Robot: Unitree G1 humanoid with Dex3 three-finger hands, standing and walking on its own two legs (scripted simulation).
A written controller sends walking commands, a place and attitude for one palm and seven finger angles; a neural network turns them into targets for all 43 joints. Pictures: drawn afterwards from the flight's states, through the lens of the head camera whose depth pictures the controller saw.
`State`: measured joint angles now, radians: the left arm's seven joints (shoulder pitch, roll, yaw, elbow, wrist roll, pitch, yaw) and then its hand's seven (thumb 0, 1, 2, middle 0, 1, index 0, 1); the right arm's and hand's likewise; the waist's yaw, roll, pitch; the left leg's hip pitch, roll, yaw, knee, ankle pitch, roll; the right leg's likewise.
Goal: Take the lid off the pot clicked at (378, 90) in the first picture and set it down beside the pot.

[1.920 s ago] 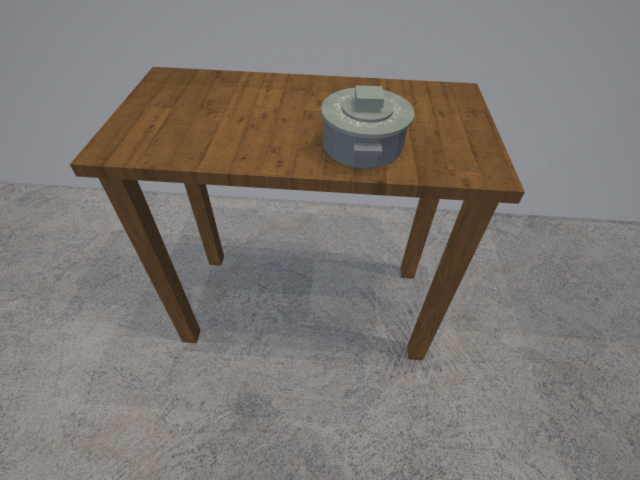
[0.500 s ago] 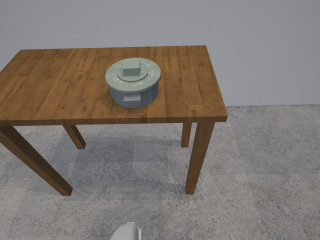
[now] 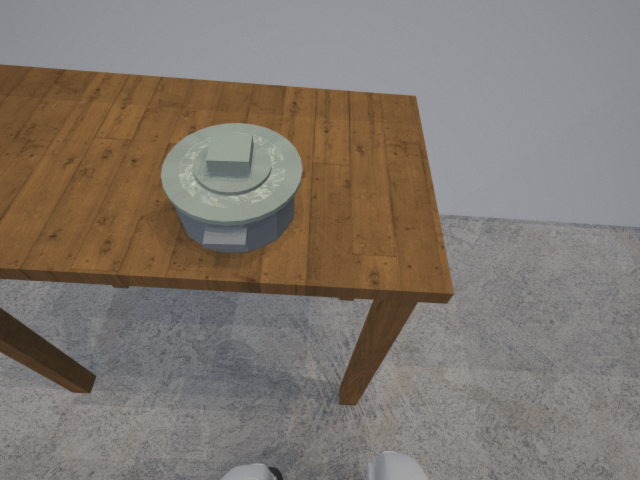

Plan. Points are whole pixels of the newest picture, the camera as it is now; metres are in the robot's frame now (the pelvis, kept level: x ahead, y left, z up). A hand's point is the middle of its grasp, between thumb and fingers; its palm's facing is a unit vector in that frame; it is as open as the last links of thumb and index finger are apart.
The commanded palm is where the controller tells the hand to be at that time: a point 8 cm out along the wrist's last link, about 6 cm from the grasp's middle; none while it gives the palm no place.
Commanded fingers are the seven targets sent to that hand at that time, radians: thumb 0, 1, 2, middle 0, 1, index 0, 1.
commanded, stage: come to a stop and stand still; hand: left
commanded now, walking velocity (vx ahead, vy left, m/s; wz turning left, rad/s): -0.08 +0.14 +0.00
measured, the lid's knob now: (230, 152) +0.47 +0.17 +0.12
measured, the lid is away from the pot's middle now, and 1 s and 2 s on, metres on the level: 0.00 0.00 0.00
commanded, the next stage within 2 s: look again from close up in 1.10 s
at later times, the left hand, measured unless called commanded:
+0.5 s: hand out of the picture -0.02 +0.19 -0.16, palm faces +0.09 -0.95 -0.31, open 7.4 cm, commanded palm none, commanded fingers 0.00 0.90 0.90 -0.20 -0.30 -0.20 -0.30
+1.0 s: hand out of the picture -0.01 +0.22 -0.17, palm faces +0.04 -0.98 -0.21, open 7.3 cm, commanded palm none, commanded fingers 0.00 0.90 0.90 -0.20 -0.30 -0.20 -0.30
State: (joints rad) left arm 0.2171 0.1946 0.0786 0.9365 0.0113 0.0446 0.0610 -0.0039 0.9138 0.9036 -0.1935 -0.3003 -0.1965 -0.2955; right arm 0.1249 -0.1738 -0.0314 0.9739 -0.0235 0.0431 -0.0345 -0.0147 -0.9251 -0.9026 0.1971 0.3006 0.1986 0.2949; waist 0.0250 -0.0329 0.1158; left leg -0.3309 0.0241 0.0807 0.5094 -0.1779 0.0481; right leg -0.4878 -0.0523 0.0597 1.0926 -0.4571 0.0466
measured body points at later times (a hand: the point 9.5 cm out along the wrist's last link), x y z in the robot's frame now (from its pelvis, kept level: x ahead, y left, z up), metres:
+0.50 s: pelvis -0.03 -0.02 +0.00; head +0.01 -0.04 +0.45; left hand -0.02 +0.23 -0.13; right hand +0.06 -0.28 -0.15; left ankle -0.04 +0.14 -0.68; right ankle -0.02 -0.18 -0.74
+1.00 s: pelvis -0.04 +0.05 +0.00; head -0.02 +0.05 +0.45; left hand -0.01 +0.28 -0.15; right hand -0.02 -0.18 -0.16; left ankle -0.04 +0.13 -0.74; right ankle -0.07 -0.06 -0.74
